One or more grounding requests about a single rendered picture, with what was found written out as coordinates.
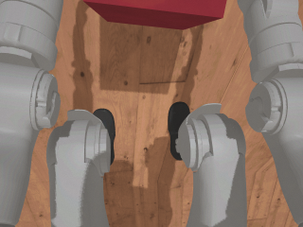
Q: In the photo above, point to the robot right forearm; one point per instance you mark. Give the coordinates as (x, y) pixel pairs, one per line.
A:
(275, 37)

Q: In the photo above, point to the right robot shin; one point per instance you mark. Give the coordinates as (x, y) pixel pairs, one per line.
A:
(211, 108)

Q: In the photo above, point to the robot right upper arm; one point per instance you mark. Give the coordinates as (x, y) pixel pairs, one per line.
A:
(275, 108)

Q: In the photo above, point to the carton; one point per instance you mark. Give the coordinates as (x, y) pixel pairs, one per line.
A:
(174, 14)

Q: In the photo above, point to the robot left forearm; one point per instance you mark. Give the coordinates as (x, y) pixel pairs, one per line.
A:
(28, 32)

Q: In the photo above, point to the left robot thigh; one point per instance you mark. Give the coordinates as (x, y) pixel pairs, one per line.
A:
(76, 195)

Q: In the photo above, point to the robot left upper arm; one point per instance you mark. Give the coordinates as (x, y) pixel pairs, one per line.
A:
(29, 102)

